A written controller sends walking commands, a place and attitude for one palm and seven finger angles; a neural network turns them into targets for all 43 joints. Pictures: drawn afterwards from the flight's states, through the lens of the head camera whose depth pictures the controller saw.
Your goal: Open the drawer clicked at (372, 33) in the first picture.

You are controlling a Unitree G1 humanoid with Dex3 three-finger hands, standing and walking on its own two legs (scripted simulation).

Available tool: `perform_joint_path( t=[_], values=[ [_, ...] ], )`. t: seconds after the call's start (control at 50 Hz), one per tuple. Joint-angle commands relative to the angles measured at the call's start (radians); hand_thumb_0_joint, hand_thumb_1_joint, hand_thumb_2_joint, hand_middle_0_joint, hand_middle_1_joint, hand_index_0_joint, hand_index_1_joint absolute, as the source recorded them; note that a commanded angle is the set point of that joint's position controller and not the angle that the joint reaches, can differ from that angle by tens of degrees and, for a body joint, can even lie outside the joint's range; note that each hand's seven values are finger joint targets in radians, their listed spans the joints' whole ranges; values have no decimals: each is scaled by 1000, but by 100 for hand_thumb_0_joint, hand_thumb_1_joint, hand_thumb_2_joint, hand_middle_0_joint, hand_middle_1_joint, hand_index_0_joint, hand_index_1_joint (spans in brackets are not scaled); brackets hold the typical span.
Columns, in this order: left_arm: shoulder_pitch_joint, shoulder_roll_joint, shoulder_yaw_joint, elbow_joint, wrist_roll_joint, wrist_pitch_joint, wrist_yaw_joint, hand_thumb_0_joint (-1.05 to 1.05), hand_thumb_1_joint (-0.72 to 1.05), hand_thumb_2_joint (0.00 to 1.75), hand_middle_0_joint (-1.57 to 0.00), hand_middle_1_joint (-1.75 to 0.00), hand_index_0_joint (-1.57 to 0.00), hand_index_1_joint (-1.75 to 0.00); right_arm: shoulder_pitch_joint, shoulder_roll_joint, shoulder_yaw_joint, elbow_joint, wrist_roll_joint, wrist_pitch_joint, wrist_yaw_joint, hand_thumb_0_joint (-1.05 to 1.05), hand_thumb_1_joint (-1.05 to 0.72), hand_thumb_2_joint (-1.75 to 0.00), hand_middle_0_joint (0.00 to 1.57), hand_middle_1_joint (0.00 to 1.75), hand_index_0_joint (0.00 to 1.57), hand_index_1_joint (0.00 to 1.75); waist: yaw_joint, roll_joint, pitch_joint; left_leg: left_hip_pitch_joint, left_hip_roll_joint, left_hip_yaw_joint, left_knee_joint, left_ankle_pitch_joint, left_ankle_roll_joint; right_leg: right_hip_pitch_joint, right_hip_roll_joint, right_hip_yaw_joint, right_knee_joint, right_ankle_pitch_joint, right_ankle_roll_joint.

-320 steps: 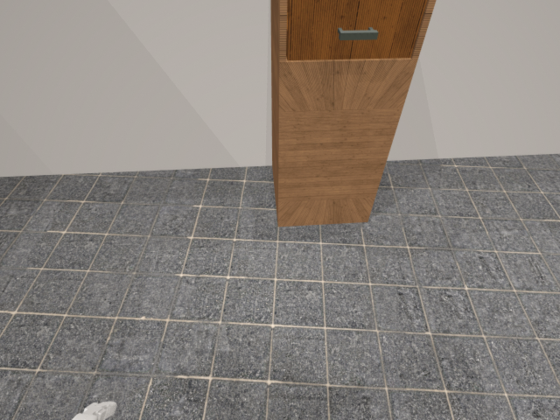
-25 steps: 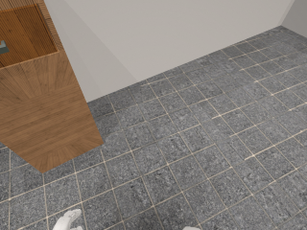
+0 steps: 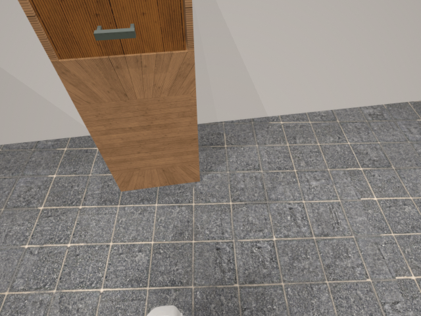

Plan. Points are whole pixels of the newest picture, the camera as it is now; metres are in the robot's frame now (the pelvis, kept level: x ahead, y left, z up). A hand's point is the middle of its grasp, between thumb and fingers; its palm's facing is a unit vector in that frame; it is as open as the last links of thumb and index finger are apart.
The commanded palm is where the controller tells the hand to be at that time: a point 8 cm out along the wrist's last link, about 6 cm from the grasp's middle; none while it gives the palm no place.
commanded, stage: turn to face it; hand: left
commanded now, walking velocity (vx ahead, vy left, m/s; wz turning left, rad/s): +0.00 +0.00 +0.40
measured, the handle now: (115, 30) +0.78 +0.32 +0.12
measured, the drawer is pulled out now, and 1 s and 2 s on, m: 0.00 0.00 0.00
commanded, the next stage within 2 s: take the last steps up to it in 0.44 s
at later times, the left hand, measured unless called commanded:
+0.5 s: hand out of the picture +0.05 +0.23 -0.15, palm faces +0.16 -0.96 -0.25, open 7.4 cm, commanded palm none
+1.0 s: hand out of the picture -0.11 +0.14 -0.15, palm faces +0.35 -0.92 -0.16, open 7.3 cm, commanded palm none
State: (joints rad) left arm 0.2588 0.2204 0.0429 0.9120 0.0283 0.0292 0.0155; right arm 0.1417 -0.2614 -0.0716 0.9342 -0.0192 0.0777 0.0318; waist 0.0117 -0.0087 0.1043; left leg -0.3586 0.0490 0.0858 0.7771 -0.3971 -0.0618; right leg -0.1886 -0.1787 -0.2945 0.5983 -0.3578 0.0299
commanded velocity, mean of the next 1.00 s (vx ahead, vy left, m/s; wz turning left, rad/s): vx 0.14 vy -0.02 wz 0.15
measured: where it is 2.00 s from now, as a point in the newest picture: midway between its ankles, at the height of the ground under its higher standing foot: (204, 285)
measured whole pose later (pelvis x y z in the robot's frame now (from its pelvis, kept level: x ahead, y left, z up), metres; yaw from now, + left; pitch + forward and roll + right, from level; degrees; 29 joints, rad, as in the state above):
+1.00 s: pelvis +0.01 +0.02 +0.01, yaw +14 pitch -1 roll +0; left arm 0.47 0.11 0.03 1.13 0.03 -0.04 0.01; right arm 0.26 -0.20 -0.07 1.07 -0.03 0.03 0.02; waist 0.05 0.02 -0.01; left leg -0.39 0.10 0.07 0.74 -0.33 -0.03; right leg -0.07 -0.06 -0.14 0.36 -0.28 0.01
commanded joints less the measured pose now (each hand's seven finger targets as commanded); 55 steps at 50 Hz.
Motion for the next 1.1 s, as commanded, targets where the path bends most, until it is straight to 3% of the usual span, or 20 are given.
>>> perform_joint_path(
  t=[0.0, 0.02, 0.04, 0.18, 0.4, 0.5, 0.54, 0.56, 0.58, 0.6, 0.62, 0.66, 0.72, 0.86, 0.94, 1.0, 1.02, 1.04, 1.06, 1.08],
  values=[
    [11, 186, 61, -62, -14, -14, 7, 0, 90, 90, -20, -30, -20, -30, 110, -131, -28, -64, 1, -60, -6, 0, -90, -90, 20, 30, 20, 30, -63, 9, -212, 311, 47, -64, -356, 324, 61, -84, -137, 86, 160, 380, -25],
    [4, 111, 42, -104, -23, -13, 0, 0, 90, 90, -20, -30, -20, -30, 172, -245, -56, -60, -3, -69, -14, 0, -90, -90, 20, 30, 20, 30, -92, 341, -237, 460, 330, -437, -395, 751, 193, -373, 19, 78, 396, -227, 60],
    [-54, 111, 30, -121, -14, -2, 9, 0, 90, 90, -20, -30, -20, -30, 223, -272, -57, -33, 7, -61, -23, 0, -90, -90, 20, 30, 20, 30, -108, 273, -259, 415, 397, -440, -391, 902, 273, -378, 39, 203, 505, -343, 52],
    [4, 115, 41, -15, -10, 11, -4, 0, 90, 90, -20, -30, -20, -30, 21, -133, -7, -74, 5, -77, -49, 0, -90, -90, 20, 30, 20, 30, -11, 140, -130, 213, 183, -221, -460, 593, 201, -316, 50, 263, 559, -16, 58],
    [-85, 69, 27, -39, -14, 10, 8, 0, 90, 90, -20, -30, -20, -30, 109, -112, -14, -24, -5, -68, -50, 0, -90, -90, 20, 30, 20, 30, -48, 141, -110, 210, 199, -355, -488, 423, 246, -240, 98, 270, 263, -91, 51],
    [0, 51, 23, -9, -23, -8, 16, 0, 90, 90, -20, -30, -20, -30, 90, -103, -16, -11, -4, -64, -47, 0, -90, -90, 20, 30, 20, 30, -5, 125, -150, 126, 159, -373, -424, 444, 219, -36, 140, 252, -26, 32, 27],
    [63, 76, 23, 22, -17, -30, 22, 0, 90, 90, -20, -30, -20, -30, 97, -50, -6, 2, 8, -68, -41, 0, -90, -90, 20, 30, 20, 30, 19, 16, -194, 24, 72, -289, -318, 261, 134, 163, 72, 307, -272, 158, 12],
    [81, 143, 33, 30, -4, -41, 27, 0, 90, 90, -20, -30, -20, -30, 110, 21, 6, -7, 15, -68, -37, 0, -90, -90, 20, 30, 20, 30, 19, -209, -174, -141, -54, -157, -158, 6, 64, 231, -131, 548, -367, 24, -61],
    [77, 193, 37, 14, -4, -37, 22, 0, 90, 90, -20, -30, -20, -30, 78, 2, 1, -32, 5, -57, -37, 0, -90, -90, 20, 30, 20, 30, 38, -266, -97, -191, -82, -127, 6, -143, 45, 95, -260, 664, -453, -127, -143],
    [51, 173, 37, 7, -6, -34, 22, 0, 90, 90, -20, -30, -20, -30, 69, -32, -14, -24, -7, -45, -31, 0, -90, -90, 20, 30, 20, 30, 34, -202, -58, -200, -48, -147, 128, -127, 52, -5, -257, 665, -500, -329, -175],
    [23, 146, 41, 9, -7, -40, 23, 0, 90, 90, -20, -30, -20, -30, 73, -35, -17, -9, -14, -39, -25, 0, -90, -90, 20, 30, 20, 30, 17, -246, 12, -238, -31, -149, 197, -70, 56, -57, -214, 654, -530, -374, -157],
    [20, 87, 19, 34, -11, -60, 16, 0, 90, 90, -20, -30, -20, -30, 122, -15, -17, 36, -18, -46, -16, 0, -90, -90, 20, 30, 20, 30, -18, -120, 41, -234, -15, -120, 276, 58, 50, -38, -128, 516, -494, -220, -120],
    [87, 52, 14, 66, -10, -80, 11, 0, 90, 90, -20, -30, -20, -30, 160, 17, -15, 64, -18, -57, -12, 0, -90, -90, 20, 30, 20, 30, -12, -107, 14, -234, 7, -80, 281, 137, 33, 28, -79, 398, -463, -81, -104],
    [225, 50, 12, 147, 0, -94, 6, 0, 90, 90, -20, -30, -20, -30, 36, 23, -7, 35, -12, -75, -9, 0, -90, -90, 20, 30, 20, 30, 38, -156, 28, -253, 58, -37, 102, 107, 24, 96, -113, 421, -475, -53, -164],
    [236, 70, 21, 181, 6, -88, 4, 0, 90, 90, -20, -30, -20, -30, 10, 56, 6, 30, -5, -96, -8, 0, -90, -90, 20, 30, 20, 30, 41, -162, 17, -109, 38, 11, -89, 43, 42, 55, -116, 396, -424, 11, -179],
    [216, 52, 20, 201, -6, -80, 1, 0, 90, 90, -20, -30, -20, -30, 135, 52, 11, 84, -3, -119, -21, 0, -90, -90, 20, 30, 20, 30, -21, -102, -26, 203, -7, 77, -304, 164, 45, -82, -46, 317, -285, 37, -132],
    [216, 21, 14, 202, -10, -77, -2, 0, 90, 90, -20, -30, -20, -30, 230, 13, 4, 119, -1, -130, -32, 0, -90, -90, 20, 30, 20, 30, -61, 10, -74, 369, 28, 28, -366, 148, 52, -163, 3, 275, -144, 46, -100],
    [215, -30, 3, 186, -17, -75, -9, 0, 90, 90, -20, -30, -20, -30, 341, -78, -19, 152, -9, -137, -43, 0, -90, -90, 20, 30, 20, 30, -106, 246, -126, 510, 241, -258, -447, 18, 111, -334, 97, 190, 107, -48, -50],
    [169, -40, -3, 151, -11, -74, -11, 0, 90, 90, -20, -30, -20, -30, 428, -149, -33, 165, -10, -131, -50, 0, -90, -90, 20, 30, 20, 30, -131, 326, -132, 518, 405, -468, -576, -58, 187, -450, 141, 165, 327, -216, -29],
    [106, -11, 4, 125, -4, -66, -12, 0, 90, 90, -20, -30, -20, -30, 407, -159, -36, 154, -7, -120, -54, 0, -90, -90, 20, 30, 20, 30, -128, 201, -58, 421, 442, -483, -611, -162, 219, -477, 99, 227, 430, -199, -46]
  ],
)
